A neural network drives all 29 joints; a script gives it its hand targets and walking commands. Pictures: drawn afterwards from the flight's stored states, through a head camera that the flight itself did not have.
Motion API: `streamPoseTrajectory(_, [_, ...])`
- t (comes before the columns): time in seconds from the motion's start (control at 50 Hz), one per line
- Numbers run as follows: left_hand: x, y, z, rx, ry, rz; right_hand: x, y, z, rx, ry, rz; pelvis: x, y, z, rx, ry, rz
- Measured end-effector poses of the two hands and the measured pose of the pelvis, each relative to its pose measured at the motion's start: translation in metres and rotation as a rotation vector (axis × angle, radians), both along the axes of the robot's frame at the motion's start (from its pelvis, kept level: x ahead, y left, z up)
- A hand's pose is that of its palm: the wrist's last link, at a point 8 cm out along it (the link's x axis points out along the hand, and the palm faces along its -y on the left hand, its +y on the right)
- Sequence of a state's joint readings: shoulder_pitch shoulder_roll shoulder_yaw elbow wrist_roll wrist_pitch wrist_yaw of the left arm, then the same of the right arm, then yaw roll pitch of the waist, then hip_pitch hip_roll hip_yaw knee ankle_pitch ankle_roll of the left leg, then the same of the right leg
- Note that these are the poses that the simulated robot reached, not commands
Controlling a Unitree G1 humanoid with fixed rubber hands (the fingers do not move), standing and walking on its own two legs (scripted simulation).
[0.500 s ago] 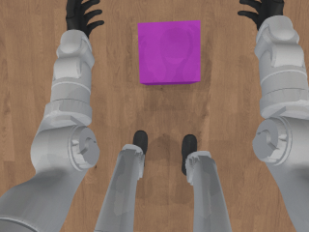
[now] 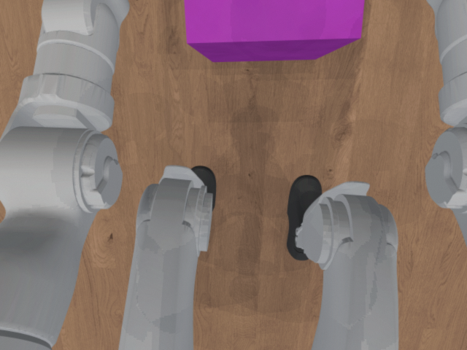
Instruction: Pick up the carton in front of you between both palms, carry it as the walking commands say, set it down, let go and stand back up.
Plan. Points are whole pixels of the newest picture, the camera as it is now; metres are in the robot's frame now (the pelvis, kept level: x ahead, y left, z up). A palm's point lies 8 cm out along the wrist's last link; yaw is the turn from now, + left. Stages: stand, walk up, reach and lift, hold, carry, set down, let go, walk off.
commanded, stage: reach and lift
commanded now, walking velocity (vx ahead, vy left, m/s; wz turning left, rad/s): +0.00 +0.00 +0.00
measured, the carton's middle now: out of the picture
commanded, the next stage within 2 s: none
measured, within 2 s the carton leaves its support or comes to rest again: leaves its support in 1.12 s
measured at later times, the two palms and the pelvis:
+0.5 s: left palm out of the picture +0.58 +0.18 -0.22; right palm out of the picture +0.60 -0.17 -0.22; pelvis +0.01 +0.00 -0.05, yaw +0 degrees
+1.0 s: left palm out of the picture +0.57 +0.17 -0.23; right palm out of the picture +0.60 -0.14 -0.22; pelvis +0.00 +0.00 -0.06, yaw +0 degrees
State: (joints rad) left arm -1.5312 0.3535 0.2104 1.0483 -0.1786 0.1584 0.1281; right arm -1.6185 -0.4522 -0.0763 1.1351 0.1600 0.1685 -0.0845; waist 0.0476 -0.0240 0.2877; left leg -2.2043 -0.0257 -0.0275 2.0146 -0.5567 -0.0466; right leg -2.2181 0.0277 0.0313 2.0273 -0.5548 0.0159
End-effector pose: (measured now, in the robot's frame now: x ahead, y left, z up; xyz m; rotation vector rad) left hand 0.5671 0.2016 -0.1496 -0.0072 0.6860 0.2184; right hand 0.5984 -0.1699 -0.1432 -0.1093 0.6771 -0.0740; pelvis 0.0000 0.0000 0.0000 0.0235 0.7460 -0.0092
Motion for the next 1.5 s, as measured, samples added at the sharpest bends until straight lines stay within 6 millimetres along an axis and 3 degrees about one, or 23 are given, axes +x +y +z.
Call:
streamPoseTrajectory(0.16, [0.000, -0.007, -0.054, -0.006, 0.039, -0.021, -0.004, -0.001, -0.055, 0.002, 0.039, -0.005, -0.001, 0.002, -0.032, -0.005, -0.059, 0.003])
streamPoseTrajectory(0.28, [-0.002, -0.010, -0.081, 0.004, 0.061, -0.023, -0.006, -0.002, -0.080, 0.009, 0.034, -0.002, 0.003, 0.003, -0.045, 0.000, -0.111, -0.002])
streamPoseTrajectory(0.56, [0.006, -0.020, -0.072, -0.015, 0.037, -0.031, 0.000, 0.004, -0.074, 0.019, 0.035, 0.019, 0.005, -0.001, -0.052, 0.008, -0.135, -0.002])
streamPoseTrajectory(0.66, [0.003, -0.023, -0.072, -0.021, 0.031, -0.042, -0.002, 0.014, -0.074, 0.032, 0.032, 0.037, 0.002, -0.001, -0.051, 0.007, -0.139, -0.002])
streamPoseTrajectory(0.74, [0.004, -0.038, -0.073, -0.043, 0.025, -0.065, -0.003, 0.030, -0.075, 0.041, 0.032, 0.060, -0.001, 0.000, -0.049, 0.004, -0.156, 0.000])
streamPoseTrajectory(1.08, [0.005, -0.036, -0.073, -0.077, 0.032, -0.070, -0.004, 0.027, -0.076, 0.077, 0.044, 0.054, 0.007, 0.001, -0.060, 0.001, -0.153, 0.005])
streamPoseTrajectory(1.14, [0.005, -0.038, -0.062, -0.052, 0.029, -0.045, -0.008, 0.030, -0.066, 0.042, 0.038, 0.031, 0.009, 0.001, -0.056, 0.000, -0.138, 0.003])
streamPoseTrajectory(1.2, [0.001, -0.041, -0.039, -0.040, 0.008, -0.019, -0.014, 0.032, -0.044, 0.032, 0.017, 0.005, 0.006, 0.002, -0.046, -0.003, -0.151, -0.002])
streamPoseTrajectory(1.4, [-0.038, -0.050, 0.064, -0.061, 0.017, -0.029, -0.052, 0.023, 0.071, 0.061, 0.027, -0.045, -0.002, 0.006, 0.005, -0.011, -0.029, -0.016])
streamPoseTrajectory(1.5, [-0.050, -0.047, 0.108, -0.049, 0.024, -0.034, -0.064, 0.026, 0.113, 0.057, 0.034, -0.038, -0.009, 0.006, 0.034, -0.007, -0.009, -0.017])
